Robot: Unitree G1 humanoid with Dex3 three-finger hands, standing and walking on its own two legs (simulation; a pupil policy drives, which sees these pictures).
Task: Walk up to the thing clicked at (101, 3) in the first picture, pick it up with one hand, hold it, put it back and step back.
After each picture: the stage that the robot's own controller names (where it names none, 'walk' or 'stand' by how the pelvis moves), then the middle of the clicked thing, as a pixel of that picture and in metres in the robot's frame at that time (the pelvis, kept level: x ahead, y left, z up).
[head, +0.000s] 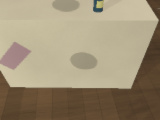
stand; (98, 2) +1.01 -0.07 +0.03
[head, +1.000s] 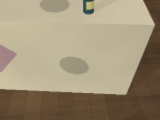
rise first; (88, 2) +0.91 +0.05 +0.05
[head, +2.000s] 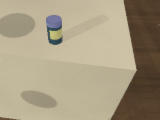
walk; (54, 30) +0.61 +0.19 +0.06
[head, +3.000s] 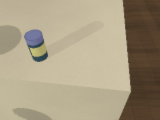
stand; (37, 46) +0.51 +0.22 +0.06
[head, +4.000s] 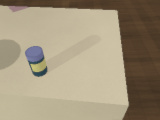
stand; (37, 61) +0.48 +0.22 +0.02
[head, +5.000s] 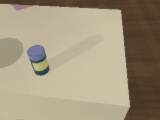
stand; (39, 60) +0.48 +0.22 +0.02
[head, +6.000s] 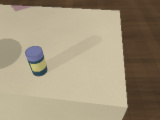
stand; (37, 61) +0.48 +0.23 +0.02
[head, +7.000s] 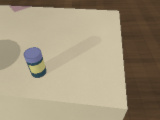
stand; (35, 63) +0.47 +0.23 +0.02
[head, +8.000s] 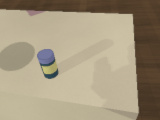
rise first; (48, 64) +0.47 +0.21 +0.03
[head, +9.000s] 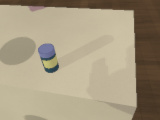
go down; (49, 58) +0.49 +0.21 +0.03
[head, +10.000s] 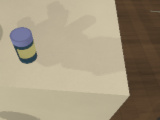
go down; (24, 46) +0.49 +0.20 +0.05
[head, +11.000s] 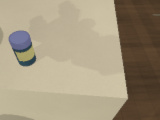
approach; (23, 49) +0.48 +0.21 +0.06
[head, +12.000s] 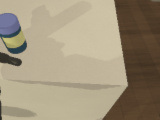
close in; (11, 34) +0.49 +0.22 +0.09
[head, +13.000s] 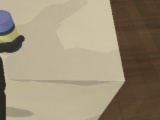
lift; (5, 33) +0.50 +0.21 +0.10
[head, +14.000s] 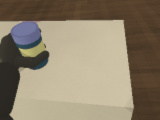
lift; (31, 46) +0.34 +0.16 +0.26
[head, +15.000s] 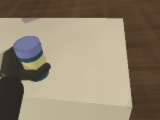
hold; (32, 59) +0.33 +0.17 +0.21
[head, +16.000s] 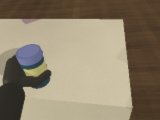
hold; (34, 67) +0.33 +0.17 +0.19
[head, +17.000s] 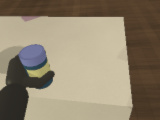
crouch; (37, 67) +0.33 +0.16 +0.18
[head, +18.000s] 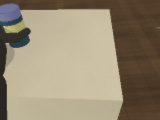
crouch; (13, 26) +0.46 +0.21 +0.23
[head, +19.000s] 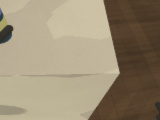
lower; out of the picture +0.52 +0.22 +0.11
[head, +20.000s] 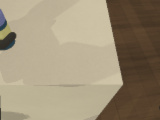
lower; out of the picture +0.51 +0.22 +0.10
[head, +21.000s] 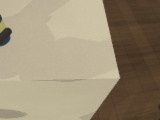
lower; out of the picture +0.52 +0.22 +0.10
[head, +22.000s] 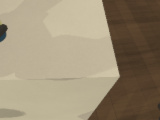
lower; out of the picture +0.53 +0.23 +0.11
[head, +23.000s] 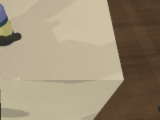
open; out of the picture +0.52 +0.22 +0.10
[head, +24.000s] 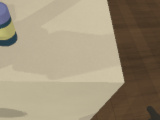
sink last; (1, 25) +0.51 +0.21 +0.10
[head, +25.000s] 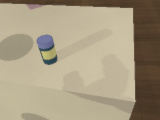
sink last; (47, 50) +0.52 +0.22 +0.06
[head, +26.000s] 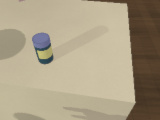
stand; (43, 49) +0.51 +0.20 +0.04
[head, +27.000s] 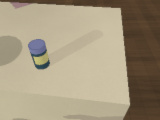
stand; (39, 54) +0.50 +0.22 +0.03
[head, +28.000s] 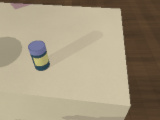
stand; (39, 56) +0.50 +0.22 +0.03
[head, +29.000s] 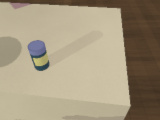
stand; (39, 56) +0.50 +0.22 +0.03
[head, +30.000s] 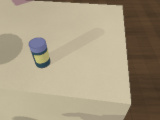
stand; (40, 53) +0.50 +0.22 +0.03
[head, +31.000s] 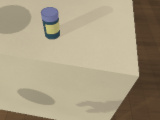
walk; (51, 24) +0.60 +0.15 +0.06
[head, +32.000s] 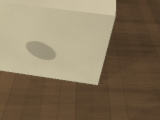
walk; out of the picture +0.94 +0.23 +0.05
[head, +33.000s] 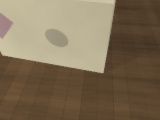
stand; out of the picture +1.25 +0.19 +0.05
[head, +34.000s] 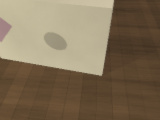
stand; out of the picture +1.24 +0.18 +0.02
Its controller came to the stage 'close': yes
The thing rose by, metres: 0.21
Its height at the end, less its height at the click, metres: +0.00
